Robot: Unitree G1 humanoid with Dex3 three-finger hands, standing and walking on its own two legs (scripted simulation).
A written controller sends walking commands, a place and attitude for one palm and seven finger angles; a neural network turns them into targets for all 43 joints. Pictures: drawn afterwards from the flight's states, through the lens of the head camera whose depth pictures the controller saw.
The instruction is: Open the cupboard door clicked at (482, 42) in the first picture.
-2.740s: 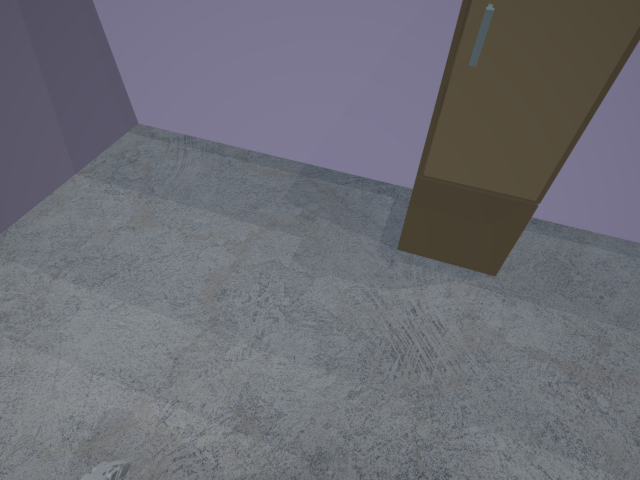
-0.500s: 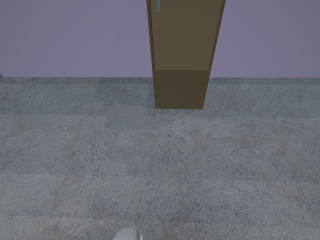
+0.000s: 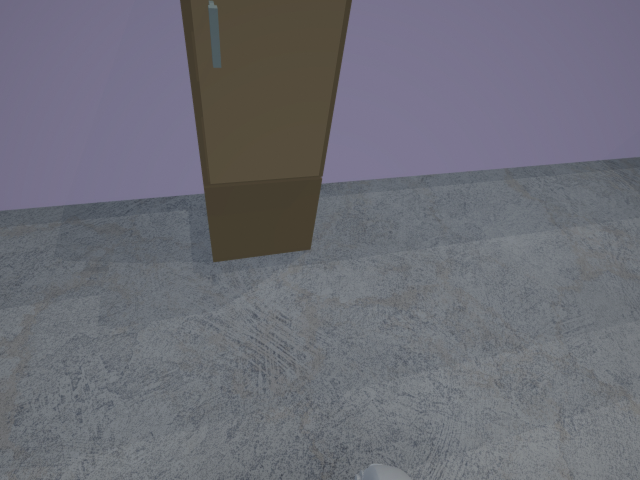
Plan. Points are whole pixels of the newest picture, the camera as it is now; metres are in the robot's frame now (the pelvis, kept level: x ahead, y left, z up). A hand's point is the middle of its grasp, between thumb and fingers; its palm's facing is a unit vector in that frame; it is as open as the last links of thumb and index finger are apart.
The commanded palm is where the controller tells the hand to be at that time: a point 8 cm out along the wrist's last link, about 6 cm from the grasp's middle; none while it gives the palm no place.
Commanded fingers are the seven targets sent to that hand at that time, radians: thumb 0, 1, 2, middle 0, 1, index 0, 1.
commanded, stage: walk to a spot facing it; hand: left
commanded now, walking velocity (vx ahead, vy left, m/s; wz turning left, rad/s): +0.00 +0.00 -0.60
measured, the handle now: (214, 34) +0.97 +0.34 +0.10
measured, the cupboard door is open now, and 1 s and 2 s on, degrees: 0 0 0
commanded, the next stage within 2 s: none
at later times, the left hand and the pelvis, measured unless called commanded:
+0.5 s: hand (244, 377) +0.31 +0.14 -0.19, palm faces -0.30 -0.93 -0.21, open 7.4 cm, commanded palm none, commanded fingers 0.00 0.90 0.90 -0.20 -0.30 -0.20 -0.30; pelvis +0.14 -0.01 -0.02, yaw -17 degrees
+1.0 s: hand (209, 332) +0.38 +0.21 -0.18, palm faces -0.50 -0.84 -0.21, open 7.4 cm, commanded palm none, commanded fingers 0.00 0.90 0.90 -0.20 -0.30 -0.20 -0.30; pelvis +0.21 +0.06 -0.01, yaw -36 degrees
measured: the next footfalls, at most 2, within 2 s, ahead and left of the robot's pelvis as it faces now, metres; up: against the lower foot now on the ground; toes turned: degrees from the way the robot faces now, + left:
right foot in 0.32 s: +0.20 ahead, -0.10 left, +0.00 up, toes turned -19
left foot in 0.72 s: +0.31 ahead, +0.14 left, +0.00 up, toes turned -20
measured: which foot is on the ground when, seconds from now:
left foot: down 0.00-0.32, up 0.34-0.70, down 0.72-1.00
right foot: up 0.00-0.30, down 0.32-0.74, up 0.76-1.00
